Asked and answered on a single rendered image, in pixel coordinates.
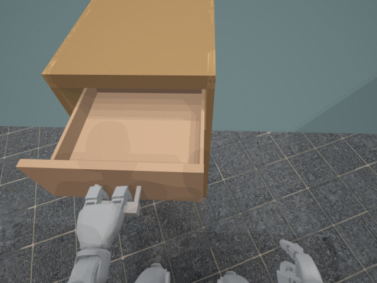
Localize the robot left forearm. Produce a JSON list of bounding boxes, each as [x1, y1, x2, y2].
[[67, 248, 112, 283]]

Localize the handle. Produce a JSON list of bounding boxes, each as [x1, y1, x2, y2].
[[94, 185, 142, 217]]

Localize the left robot thigh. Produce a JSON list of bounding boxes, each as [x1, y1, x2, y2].
[[135, 267, 170, 283]]

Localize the left robot hand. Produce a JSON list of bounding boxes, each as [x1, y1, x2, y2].
[[77, 186, 133, 251]]

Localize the cabinet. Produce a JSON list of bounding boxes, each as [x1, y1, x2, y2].
[[41, 0, 216, 198]]

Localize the drawer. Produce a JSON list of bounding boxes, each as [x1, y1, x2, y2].
[[16, 88, 205, 202]]

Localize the right robot hand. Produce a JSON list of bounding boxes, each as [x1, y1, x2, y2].
[[276, 239, 322, 283]]

